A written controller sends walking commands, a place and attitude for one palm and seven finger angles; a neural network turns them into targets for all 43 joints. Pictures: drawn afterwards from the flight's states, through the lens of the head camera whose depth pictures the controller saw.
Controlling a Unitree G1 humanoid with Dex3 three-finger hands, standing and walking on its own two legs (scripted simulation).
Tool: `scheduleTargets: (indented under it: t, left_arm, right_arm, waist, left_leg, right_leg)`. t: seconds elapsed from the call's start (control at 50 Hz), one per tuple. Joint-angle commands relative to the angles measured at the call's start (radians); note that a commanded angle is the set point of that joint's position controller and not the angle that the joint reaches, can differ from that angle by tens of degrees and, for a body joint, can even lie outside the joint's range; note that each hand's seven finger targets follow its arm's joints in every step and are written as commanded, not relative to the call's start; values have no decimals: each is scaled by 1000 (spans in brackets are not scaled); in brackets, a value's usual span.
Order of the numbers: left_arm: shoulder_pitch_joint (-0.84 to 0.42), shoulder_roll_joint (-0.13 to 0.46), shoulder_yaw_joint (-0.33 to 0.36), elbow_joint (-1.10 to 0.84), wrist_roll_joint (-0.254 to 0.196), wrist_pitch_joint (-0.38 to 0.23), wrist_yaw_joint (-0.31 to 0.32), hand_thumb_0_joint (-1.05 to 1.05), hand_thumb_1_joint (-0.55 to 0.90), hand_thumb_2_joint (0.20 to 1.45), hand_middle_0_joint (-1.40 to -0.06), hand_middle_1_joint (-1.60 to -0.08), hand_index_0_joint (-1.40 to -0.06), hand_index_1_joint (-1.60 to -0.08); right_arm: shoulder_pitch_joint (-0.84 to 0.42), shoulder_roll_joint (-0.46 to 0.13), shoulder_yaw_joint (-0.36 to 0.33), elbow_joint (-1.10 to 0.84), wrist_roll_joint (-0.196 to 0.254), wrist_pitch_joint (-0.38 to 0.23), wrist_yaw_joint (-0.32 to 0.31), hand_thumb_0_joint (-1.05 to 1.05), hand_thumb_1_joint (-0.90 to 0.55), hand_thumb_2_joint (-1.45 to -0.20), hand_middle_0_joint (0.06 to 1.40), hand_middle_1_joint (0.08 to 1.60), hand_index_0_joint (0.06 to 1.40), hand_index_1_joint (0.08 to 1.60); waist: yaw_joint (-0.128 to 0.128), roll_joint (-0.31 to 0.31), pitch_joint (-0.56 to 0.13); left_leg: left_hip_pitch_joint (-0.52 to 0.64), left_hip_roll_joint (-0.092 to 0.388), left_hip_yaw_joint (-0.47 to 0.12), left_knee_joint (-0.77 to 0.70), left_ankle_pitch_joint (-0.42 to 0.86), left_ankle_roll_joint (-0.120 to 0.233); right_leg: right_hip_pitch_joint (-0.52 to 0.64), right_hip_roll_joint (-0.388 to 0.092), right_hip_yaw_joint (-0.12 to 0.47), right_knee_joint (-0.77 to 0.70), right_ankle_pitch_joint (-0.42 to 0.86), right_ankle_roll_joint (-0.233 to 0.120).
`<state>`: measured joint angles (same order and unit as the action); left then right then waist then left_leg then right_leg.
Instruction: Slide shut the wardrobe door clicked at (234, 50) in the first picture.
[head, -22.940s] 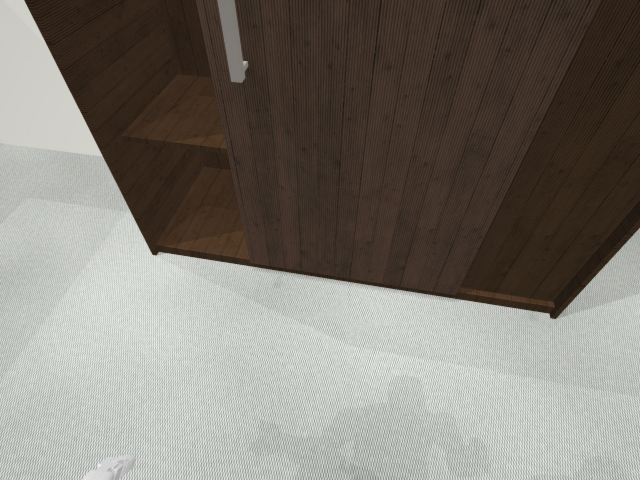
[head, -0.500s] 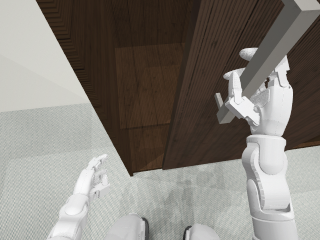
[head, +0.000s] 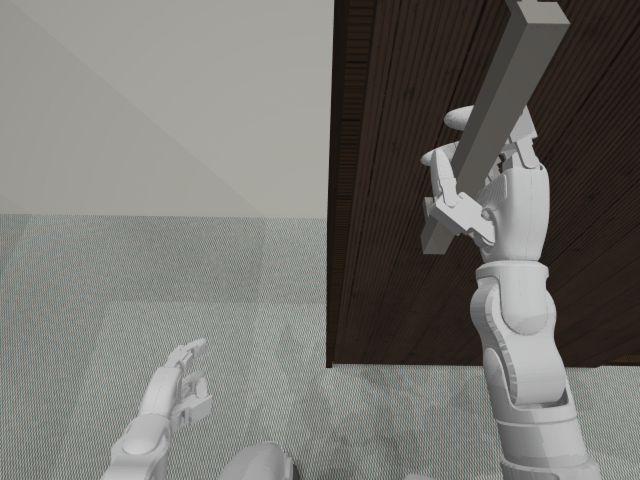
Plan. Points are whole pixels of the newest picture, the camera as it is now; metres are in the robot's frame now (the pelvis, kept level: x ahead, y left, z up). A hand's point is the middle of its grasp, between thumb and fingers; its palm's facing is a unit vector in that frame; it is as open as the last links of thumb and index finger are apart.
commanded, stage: step sideways, sliding the door along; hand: right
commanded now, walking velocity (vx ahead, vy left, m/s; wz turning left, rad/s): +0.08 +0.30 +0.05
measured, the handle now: (464, 147) +0.39 -0.12 +0.20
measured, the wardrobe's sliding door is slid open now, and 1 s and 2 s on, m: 0.00 0.00 0.00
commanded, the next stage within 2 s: stop walking and hold the door there in 0.24 s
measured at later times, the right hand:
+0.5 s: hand (441, 193) +0.35 -0.09 +0.19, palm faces +0.31 +0.93 -0.20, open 6.2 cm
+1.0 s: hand (448, 194) +0.35 -0.10 +0.19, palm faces +0.23 +0.95 -0.20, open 6.1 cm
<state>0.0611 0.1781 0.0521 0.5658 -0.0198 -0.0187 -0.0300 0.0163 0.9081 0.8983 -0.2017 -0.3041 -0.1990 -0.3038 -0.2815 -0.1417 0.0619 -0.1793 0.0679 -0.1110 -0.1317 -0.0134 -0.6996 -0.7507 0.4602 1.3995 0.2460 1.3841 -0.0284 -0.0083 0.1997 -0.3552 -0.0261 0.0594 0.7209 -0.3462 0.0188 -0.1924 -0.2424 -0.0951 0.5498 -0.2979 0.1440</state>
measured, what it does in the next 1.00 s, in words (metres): steps on the spot: right foot, then left foot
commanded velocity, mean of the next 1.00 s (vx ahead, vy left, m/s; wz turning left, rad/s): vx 0.06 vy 0.03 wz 0.00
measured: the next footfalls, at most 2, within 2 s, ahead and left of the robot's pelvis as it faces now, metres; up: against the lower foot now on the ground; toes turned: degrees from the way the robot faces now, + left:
right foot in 0.20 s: +0.01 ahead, -0.14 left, +0.00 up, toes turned -3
left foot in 0.34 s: +0.01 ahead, +0.17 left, +0.00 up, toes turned +4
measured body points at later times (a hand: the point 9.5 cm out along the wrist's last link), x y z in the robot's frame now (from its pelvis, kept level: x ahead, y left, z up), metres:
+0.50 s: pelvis -0.04 +0.11 +0.01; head -0.01 +0.13 +0.46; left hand +0.14 +0.33 -0.10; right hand +0.33 -0.14 +0.20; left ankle -0.03 +0.17 -0.73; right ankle -0.05 -0.07 -0.66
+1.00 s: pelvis -0.03 +0.09 +0.02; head -0.06 +0.09 +0.47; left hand +0.05 +0.39 -0.07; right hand +0.33 -0.15 +0.20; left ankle -0.03 +0.17 -0.73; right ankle +0.01 +0.01 -0.73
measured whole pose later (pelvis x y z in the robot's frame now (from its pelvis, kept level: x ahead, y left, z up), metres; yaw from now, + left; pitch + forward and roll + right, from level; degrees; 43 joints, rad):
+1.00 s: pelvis -0.03 +0.09 +0.02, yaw +10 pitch -1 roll +1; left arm 0.25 0.28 0.02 0.67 -0.04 -0.01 0.09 0.02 0.91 0.90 -0.20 -0.30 -0.20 -0.30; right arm -0.19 -0.39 -0.31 0.28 0.06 -0.15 -0.10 -0.10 -0.63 -0.74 0.46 1.40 0.34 1.40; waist 0.04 -0.03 -0.06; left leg -0.14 -0.13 -0.07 0.29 -0.13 0.07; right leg -0.20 -0.01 -0.06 0.41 -0.20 -0.04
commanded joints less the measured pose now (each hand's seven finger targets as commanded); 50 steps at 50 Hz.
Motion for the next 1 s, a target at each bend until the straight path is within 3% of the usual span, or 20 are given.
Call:
scheduleTargets:
  t: [0.0,0.04,0.06,0.1,0.14,0.18,0.2,0.24,0.32,0.34,0.36,0.38,0.4,0.44,0.5,0.56,0.62,0.7,0.76,0.98]
  left_arm:
    - [-75,97,20,-123,-25,-24,-11,0,900,900,-200,-300,-200,-300]
    - [-93,77,3,-133,-39,-24,13,0,900,900,-200,-300,-200,-300]
    - [-75,99,25,-112,-32,-32,20,0,900,900,-200,-300,-200,-300]
    - [-78,78,1,-95,-19,-42,32,0,900,900,-200,-300,-200,-300]
    - [-92,79,-12,-79,-24,-47,37,0,900,900,-200,-300,-200,-300]
    - [-95,151,20,-108,-19,-42,23,0,900,900,-200,-300,-200,-300]
    - [-97,135,15,-116,-14,-32,14,0,900,900,-200,-300,-200,-300]
    - [-96,113,3,-110,-17,-24,6,0,900,900,-200,-300,-200,-300]
    - [-32,138,9,-94,-37,-22,1,0,900,900,-200,-300,-200,-300]
    - [32,203,32,-20,-21,-7,30,0,900,900,-200,-300,-200,-300]
    - [37,165,20,-35,-18,11,36,0,900,900,-200,-300,-200,-300]
    - [-16,147,15,-54,-26,-4,37,0,900,900,-200,-300,-200,-300]
    - [-2,130,-2,-35,-19,-14,43,0,900,900,-200,-300,-200,-300]
    - [5,126,-40,-13,-5,-27,57,0,900,900,-200,-300,-200,-300]
    - [-7,142,-43,-22,4,-42,80,0,900,900,-200,-300,-200,-300]
    - [-17,163,-32,-38,-4,-52,83,0,900,900,-200,-300,-200,-300]
    - [-4,188,-14,-46,-20,-57,81,0,900,900,-200,-300,-200,-300]
    - [2,207,-6,-52,-37,-43,79,0,900,900,-200,-300,-200,-300]
    - [23,205,-5,-44,-27,-35,93,0,900,900,-200,-300,-200,-300]
    - [45,203,-15,-46,-15,-50,121,0,900,900,-200,-300,-200,-300]
  right_arm:
    - [-496,-44,65,-255,-55,-122,86,0,-900,-900,450,1400,450,1400]
    - [-543,-21,106,-246,-31,-93,81,0,-900,-900,450,1400,450,1400]
    - [-497,-27,81,-194,-21,-86,73,0,-900,-900,450,1400,450,1400]
    - [-524,35,131,-260,-13,-81,67,0,-900,-900,450,1400,450,1400]
    - [-585,72,184,-258,-3,-89,56,0,-900,-900,450,1400,450,1400]
    - [-601,87,192,-185,5,-88,72,0,-900,-900,450,1400,450,1400]
    - [-632,93,197,-159,1,-83,84,0,-900,-900,450,1400,450,1400]
    - [-702,88,197,-148,0,-78,90,0,-900,-900,450,1400,450,1400]
    - [-734,55,144,-31,-23,-77,87,0,-900,-900,450,1400,450,1400]
    - [-486,-527,-431,288,-61,-52,29,0,-900,-900,450,1400,450,1400]
    - [-468,-388,-294,257,-38,-32,45,0,-900,-900,450,1400,450,1400]
    - [-514,-349,-260,197,-35,-38,48,0,-900,-900,450,1400,450,1400]
    - [-486,-356,-284,240,-33,-48,42,0,-900,-900,450,1400,450,1400]
    - [-433,-409,-354,234,-29,-56,18,0,-900,-900,450,1400,450,1400]
    - [-358,-471,-443,294,-35,-75,3,0,-900,-900,450,1400,450,1400]
    - [-292,-484,-458,299,-40,-83,-1,0,-900,-900,450,1400,450,1400]
    - [-275,-467,-424,256,-37,-83,0,0,-900,-900,450,1400,450,1400]
    - [-213,-483,-431,295,-31,-68,10,0,-900,-900,450,1400,450,1400]
    - [-193,-573,-506,311,-40,-76,3,0,-900,-900,450,1400,450,1400]
    - [-183,-495,-426,251,-29,-89,18,0,-900,-900,450,1400,450,1400]
  waist:
    - [64,-166,-512]
    - [94,159,-511]
    - [76,256,-535]
    - [76,164,-549]
    - [92,47,-563]
    - [60,-192,-563]
    - [50,-233,-516]
    - [48,-322,-450]
    - [49,-177,-520]
    - [19,-122,-481]
    - [29,77,-551]
    - [24,235,-544]
    - [17,134,-500]
    - [25,-10,-482]
    - [9,151,-491]
    - [-1,154,-479]
    - [14,48,-476]
    - [12,18,-404]
    - [24,-51,-374]
    - [34,-25,-371]
  left_leg:
    - [241,57,-15,-225,319,-2]
    - [318,222,-223,-287,848,83]
    - [277,258,-314,-303,900,130]
    - [296,239,-268,-267,826,123]
    - [257,172,-183,-181,652,71]
    - [101,42,-72,20,184,-7]
    - [99,32,-61,116,-27,-15]
    - [80,47,-71,108,-59,-4]
    - [215,36,-15,-251,229,6]
    - [204,41,-53,-351,414,4]
    - [454,159,-233,-336,727,79]
    - [520,267,-435,-348,930,153]
    - [458,319,-452,-369,884,157]
    - [443,287,-349,-364,798,167]
    - [497,206,-255,-382,802,88]
    - [515,209,-271,-416,796,3]
    - [444,212,-303,-414,708,-53]
    - [310,203,-363,-487,472,-102]
    - [271,192,-346,-503,356,-73]
    - [172,136,-308,-472,213,-19]
  right_leg:
    - [173,-118,-7,184,661,-202]
    - [-26,81,-12,272,17,-112]
    - [-36,146,42,352,-177,-113]
    - [-35,152,91,224,-179,-138]
    - [129,117,59,-74,121,-149]
    - [203,-188,322,-179,432,-286]
    - [130,-246,341,-202,486,-336]
    - [125,-216,248,-138,596,-335]
    - [226,-95,121,112,653,-233]
    - [152,-18,44,177,580,-183]
    - [-40,98,7,326,387,-140]
    - [-213,203,37,501,-127,-124]
    - [-262,192,125,598,-212,-136]
    - [-245,187,137,464,-164,-147]
    - [-175,231,63,167,-77,-154]
    - [-115,245,60,-26,9,-172]
    - [13,194,101,-166,181,-191]
    - [20,152,142,-123,156,-209]
    - [2,150,160,-135,125,-210]
    - [61,96,223,-212,115,-218]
